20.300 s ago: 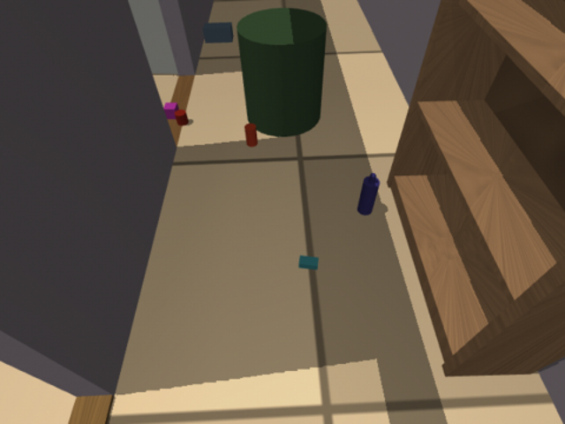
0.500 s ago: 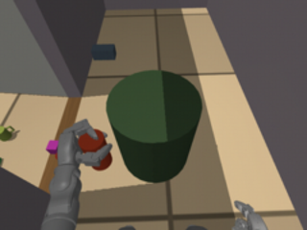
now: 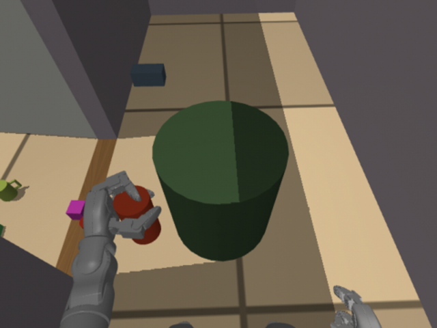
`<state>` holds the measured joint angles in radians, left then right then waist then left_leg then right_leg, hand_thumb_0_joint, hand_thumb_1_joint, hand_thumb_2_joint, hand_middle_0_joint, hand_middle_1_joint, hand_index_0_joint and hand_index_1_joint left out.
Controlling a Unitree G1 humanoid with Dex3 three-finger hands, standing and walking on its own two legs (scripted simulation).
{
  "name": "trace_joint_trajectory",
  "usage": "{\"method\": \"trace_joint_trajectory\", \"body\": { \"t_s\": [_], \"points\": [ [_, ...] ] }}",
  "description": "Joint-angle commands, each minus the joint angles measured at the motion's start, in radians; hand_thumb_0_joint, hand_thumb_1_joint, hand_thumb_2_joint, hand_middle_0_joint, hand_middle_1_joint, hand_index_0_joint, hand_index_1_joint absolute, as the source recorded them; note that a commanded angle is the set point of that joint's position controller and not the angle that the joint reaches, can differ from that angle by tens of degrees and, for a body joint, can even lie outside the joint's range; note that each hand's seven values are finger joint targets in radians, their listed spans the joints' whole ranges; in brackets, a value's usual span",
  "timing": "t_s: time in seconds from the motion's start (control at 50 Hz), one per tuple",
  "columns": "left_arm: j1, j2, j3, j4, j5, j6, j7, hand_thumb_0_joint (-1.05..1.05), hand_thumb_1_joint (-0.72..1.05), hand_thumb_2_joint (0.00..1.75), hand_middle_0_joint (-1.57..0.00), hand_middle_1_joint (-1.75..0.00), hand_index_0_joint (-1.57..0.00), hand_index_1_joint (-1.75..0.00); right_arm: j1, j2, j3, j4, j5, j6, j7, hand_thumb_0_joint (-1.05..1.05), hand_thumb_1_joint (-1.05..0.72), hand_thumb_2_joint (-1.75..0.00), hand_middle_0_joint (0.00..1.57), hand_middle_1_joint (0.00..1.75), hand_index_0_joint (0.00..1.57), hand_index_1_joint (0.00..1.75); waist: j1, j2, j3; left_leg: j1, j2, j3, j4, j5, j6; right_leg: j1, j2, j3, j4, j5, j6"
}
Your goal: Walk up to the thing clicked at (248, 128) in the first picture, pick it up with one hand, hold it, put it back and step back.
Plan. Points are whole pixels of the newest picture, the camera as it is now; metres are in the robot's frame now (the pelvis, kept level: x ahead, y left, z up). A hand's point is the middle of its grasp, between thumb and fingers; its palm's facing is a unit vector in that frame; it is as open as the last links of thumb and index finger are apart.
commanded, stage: hold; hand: left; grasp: from the side
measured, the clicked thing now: (139, 216) +0.32 +0.18 +0.00
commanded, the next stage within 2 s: crouch in 0.96 s
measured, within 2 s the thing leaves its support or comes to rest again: neither
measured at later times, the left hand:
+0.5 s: hand (136, 205) +0.32 +0.17 +0.05, palm faces +0.09 -1.00 -0.02, open 6.2 cm
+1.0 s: hand (136, 207) +0.32 +0.17 +0.05, palm faces +0.09 -1.00 -0.03, open 6.0 cm
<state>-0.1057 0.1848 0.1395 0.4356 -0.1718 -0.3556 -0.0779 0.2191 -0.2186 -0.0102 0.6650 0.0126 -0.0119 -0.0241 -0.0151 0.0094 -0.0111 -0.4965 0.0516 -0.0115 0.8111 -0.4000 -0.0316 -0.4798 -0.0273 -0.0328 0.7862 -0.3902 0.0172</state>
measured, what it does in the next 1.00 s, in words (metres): stands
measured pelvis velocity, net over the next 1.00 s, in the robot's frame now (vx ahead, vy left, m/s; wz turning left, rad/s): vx -0.01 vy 0.00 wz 0.00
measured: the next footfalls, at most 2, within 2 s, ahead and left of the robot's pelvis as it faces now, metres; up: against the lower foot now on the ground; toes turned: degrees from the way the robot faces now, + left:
none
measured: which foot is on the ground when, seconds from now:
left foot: down 0.00-1.00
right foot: down 0.00-1.00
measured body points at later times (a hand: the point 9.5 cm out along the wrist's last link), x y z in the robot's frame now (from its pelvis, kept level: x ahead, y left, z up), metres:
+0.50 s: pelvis +0.00 +0.00 +0.00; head +0.03 +0.00 +0.45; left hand +0.31 +0.22 +0.05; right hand +0.13 -0.24 -0.11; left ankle +0.01 +0.14 -0.71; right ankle +0.01 -0.13 -0.71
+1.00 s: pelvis -0.01 +0.00 +0.00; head +0.03 +0.00 +0.45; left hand +0.31 +0.22 +0.05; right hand +0.13 -0.25 -0.11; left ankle +0.01 +0.14 -0.71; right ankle +0.01 -0.13 -0.71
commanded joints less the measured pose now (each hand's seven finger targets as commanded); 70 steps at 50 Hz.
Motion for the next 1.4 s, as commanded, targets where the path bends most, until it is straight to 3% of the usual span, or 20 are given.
{"method": "trace_joint_trajectory", "body": {
  "t_s": [0.0, 0.08, 0.1, 0.2, 0.28, 0.34, 0.5, 0.58, 0.68, 0.72, 0.76, 0.84, 0.86, 0.9, 0.96, 1.06, 1.12, 1.26, 1.34, 1.38],
  "points": [
    [-0.285, 0.120, 0.054, -0.225, -0.017, -0.094, 0.006, 0.00, 0.34, 1.23, -1.29, -1.40, -1.30, -1.40, -0.030, -0.130, -0.047, -0.119, -0.002, -0.043, -0.011, 0.00, -0.92, -0.91, 0.20, 0.30, 0.20, 0.30, -0.013, -0.002, -0.272, 0.117, -0.038, 0.021, -0.110, 0.241, 0.030, 0.101, 0.031, -0.013, -0.104, 0.277, -0.016],
    [-0.334, 0.140, 0.036, -0.317, -0.005, -0.104, -0.003, 0.00, 0.34, 1.22, -1.30, -1.40, -1.31, -1.40, -0.038, -0.127, -0.046, -0.130, -0.002, -0.042, -0.016, 0.00, -0.92, -0.91, 0.20, 0.30, 0.20, 0.30, -0.009, 0.035, -0.312, 0.147, -0.044, 0.026, -0.107, 0.258, 0.029, 0.115, 0.025, -0.006, -0.107, 0.297, -0.016],
    [-0.287, 0.121, 0.028, -0.242, -0.002, -0.094, -0.005, 0.00, 0.35, 1.23, -1.30, -1.41, -1.31, -1.40, -0.025, -0.136, -0.051, -0.121, -0.003, -0.041, -0.015, 0.00, -0.92, -0.91, 0.20, 0.30, 0.20, 0.30, -0.019, 0.006, -0.289, 0.142, -0.038, 0.018, -0.110, 0.260, 0.030, 0.108, 0.029, -0.013, -0.102, 0.293, -0.016],
    [-0.329, 0.126, 0.051, -0.253, -0.015, -0.099, 0.005, 0.00, 0.35, 1.21, -1.29, -1.39, -1.30, -1.39, -0.044, -0.129, -0.046, -0.127, -0.002, -0.047, -0.014, 0.00, -0.92, -0.91, 0.20, 0.30, 0.20, 0.30, -0.014, -0.003, -0.269, 0.109, -0.042, 0.020, -0.116, 0.186, 0.032, 0.094, 0.026, -0.011, -0.118, 0.224, -0.015],
    [-0.266, 0.140, 0.059, -0.240, -0.004, -0.101, 0.013, 0.00, 0.33, 1.24, -1.30, -1.42, -1.31, -1.41, -0.038, -0.133, -0.050, -0.127, -0.002, -0.045, -0.013, 0.00, -0.92, -0.91, 0.20, 0.30, 0.20, 0.30, 0.003, 0.008, -0.297, 0.125, -0.042, 0.023, -0.112, 0.234, 0.030, 0.122, 0.026, -0.012, -0.106, 0.267, -0.017],
    [-0.342, 0.148, 0.048, -0.322, 0.000, -0.111, 0.012, 0.00, 0.37, 1.23, -1.29, -1.40, -1.31, -1.40, -0.038, -0.130, -0.048, -0.132, -0.005, -0.045, -0.011, 0.00, -0.91, -0.91, 0.20, 0.30, 0.20, 0.30, -0.004, 0.046, -0.320, 0.141, -0.040, 0.021, -0.108, 0.255, 0.025, 0.117, 0.030, -0.012, -0.101, 0.283, -0.021],
    [-0.302, 0.112, 0.034, -0.170, 0.001, -0.085, 0.015, 0.00, 0.34, 1.23, -1.30, -1.41, -1.31, -1.41, -0.037, -0.131, -0.045, -0.120, -0.003, -0.047, -0.015, 0.00, -0.92, -0.91, 0.20, 0.30, 0.20, 0.30, -0.020, -0.012, -0.224, 0.097, -0.035, 0.017, -0.117, 0.207, 0.031, 0.071, 0.031, -0.016, -0.111, 0.243, -0.017],
    [-0.287, 0.112, 0.024, -0.196, -0.004, -0.092, -0.005, 0.00, 0.37, 1.25, -1.30, -1.42, -1.32, -1.42, -0.035, -0.140, -0.054, -0.126, -0.003, -0.047, -0.006, 0.00, -0.91, -0.90, 0.20, 0.30, 0.20, 0.30, -0.010, 0.015, -0.276, 0.119, -0.038, 0.018, -0.115, 0.231, 0.028, 0.091, 0.030, -0.016, -0.101, 0.263, -0.020],
    [-0.309, 0.154, 0.068, -0.299, -0.015, -0.109, 0.001, 0.00, 0.34, 1.23, -1.30, -1.41, -1.31, -1.41, -0.039, -0.131, -0.048, -0.139, -0.001, -0.050, -0.004, 0.00, -0.92, -0.91, 0.20, 0.30, 0.20, 0.30, 0.013, 0.036, -0.340, 0.137, -0.043, 0.024, -0.107, 0.257, 0.028, 0.135, 0.026, -0.009, -0.103, 0.285, -0.018],
    [-0.273, 0.120, 0.057, -0.237, -0.019, -0.104, 0.011, 0.00, 0.35, 1.22, -1.30, -1.41, -1.31, -1.40, -0.035, -0.129, -0.043, -0.133, -0.001, -0.048, -0.008, 0.00, -0.92, -0.91, 0.20, 0.30, 0.20, 0.30, -0.005, -0.009, -0.298, 0.123, -0.039, 0.022, -0.105, 0.251, 0.031, 0.120, 0.030, -0.013, -0.104, 0.284, -0.015],
    [-0.335, 0.135, 0.063, -0.274, -0.013, -0.109, 0.022, 0.00, 0.35, 1.24, -1.29, -1.41, -1.30, -1.41, -0.031, -0.127, -0.043, -0.123, -0.005, -0.048, -0.008, 0.00, -0.92, -0.91, 0.20, 0.30, 0.20, 0.30, -0.013, -0.003, -0.291, 0.107, -0.042, 0.025, -0.104, 0.228, 0.033, 0.106, 0.026, -0.008, -0.109, 0.275, -0.013],
    [-0.311, 0.128, 0.041, -0.237, 0.005, -0.111, 0.018, 0.00, 0.37, 1.21, -1.28, -1.38, -1.29, -1.38, -0.043, -0.126, -0.043, -0.126, -0.005, -0.047, -0.014, 0.00, -0.92, -0.91, 0.20, 0.30, 0.20, 0.30, -0.012, 0.006, -0.246, 0.096, -0.042, 0.026, -0.112, 0.187, 0.032, 0.081, 0.026, -0.008, -0.113, 0.227, -0.017],
    [-0.278, 0.120, 0.043, -0.193, 0.004, -0.106, 0.014, 0.00, 0.36, 1.22, -1.29, -1.40, -1.30, -1.39, -0.038, -0.133, -0.049, -0.120, -0.005, -0.050, -0.013, 0.00, -0.92, -0.91, 0.20, 0.30, 0.20, 0.30, -0.016, -0.007, -0.256, 0.105, -0.040, 0.022, -0.112, 0.196, 0.033, 0.082, 0.027, -0.009, -0.109, 0.236, -0.016],
    [-0.358, 0.142, 0.048, -0.273, -0.002, -0.115, 0.012, 0.00, 0.38, 1.23, -1.29, -1.40, -1.31, -1.40, -0.033, -0.134, -0.049, -0.125, -0.004, -0.050, -0.012, 0.00, -0.92, -0.91, 0.20, 0.30, 0.20, 0.30, -0.011, 0.036, -0.308, 0.131, -0.040, 0.020, -0.114, 0.217, 0.028, 0.102, 0.028, -0.010, -0.102, 0.253, -0.021],
    [-0.304, 0.114, 0.018, -0.223, -0.001, -0.094, 0.005, 0.00, 0.35, 1.23, -1.30, -1.40, -1.31, -1.40, -0.025, -0.137, -0.049, -0.123, -0.004, -0.051, -0.013, 0.00, -0.92, -0.91, 0.20, 0.30, 0.20, 0.30, -0.022, 0.016, -0.302, 0.142, -0.037, 0.017, -0.111, 0.239, 0.029, 0.102, 0.030, -0.012, -0.105, 0.272, -0.018],
    [-0.359, 0.131, 0.037, -0.246, -0.004, -0.091, 0.011, 0.00, 0.38, 1.21, -1.30, -1.37, -1.31, -1.36, -0.039, -0.137, -0.048, -0.129, -0.001, -0.052, -0.010, 0.00, -0.87, -0.90, 0.20, 0.30, 0.20, 0.30, -0.013, 0.006, -0.263, 0.114, -0.037, 0.019, -0.120, 0.210, 0.030, 0.091, 0.029, -0.014, -0.112, 0.246, -0.020],
    [-0.285, 0.122, 0.058, -0.152, 0.001, -0.093, 0.016, 0.00, 0.44, 1.21, -1.30, -1.37, -1.32, -1.36, -0.049, -0.134, -0.049, -0.126, -0.002, -0.052, -0.008, 0.00, -0.87, -0.90, 0.20, 0.30, 0.20, 0.30, -0.009, -0.022, -0.215, 0.067, -0.040, 0.021, -0.118, 0.157, 0.034, 0.056, 0.028, -0.015, -0.115, 0.193, -0.018],
    [-0.348, 0.109, 0.081, -0.055, 0.011, -0.172, 0.033, 0.00, 0.42, 1.24, -1.31, -1.39, -1.33, -1.38, -0.034, -0.137, -0.061, -0.109, -0.019, -0.060, 0.012, 0.00, -0.88, -0.90, 0.20, 0.30, 0.20, 0.30, -0.031, -0.031, -0.253, -0.026, -0.042, 0.018, -0.024, 0.145, 0.038, -0.040, 0.020, -0.004, -0.029, 0.196, -0.019],
    [-0.427, 0.113, 0.077, 0.031, 0.032, -0.258, 0.017, 0.00, 0.38, 1.23, -1.30, -1.38, -1.31, -1.38, -0.025, -0.139, -0.069, -0.084, -0.034, -0.072, 0.023, 0.00, -0.88, -0.90, 0.20, 0.30, 0.20, 0.30, -0.052, -0.018, -0.293, -0.153, -0.046, 0.013, 0.097, 0.087, 0.040, -0.181, 0.019, 0.010, 0.081, 0.149, -0.023],
    [-0.453, 0.134, 0.108, 0.055, 0.023, -0.310, 0.006, 0.00, 0.37, 1.23, -1.30, -1.40, -1.32, -1.39, -0.013, -0.142, -0.071, -0.079, -0.042, -0.077, 0.031, 0.00, -0.88, -0.90, 0.20, 0.30, 0.20, 0.30, -0.053, -0.003, -0.361, -0.215, -0.047, 0.004, 0.168, 0.074, 0.039, -0.243, 0.021, 0.009, 0.150, 0.131, -0.025]
  ]
}}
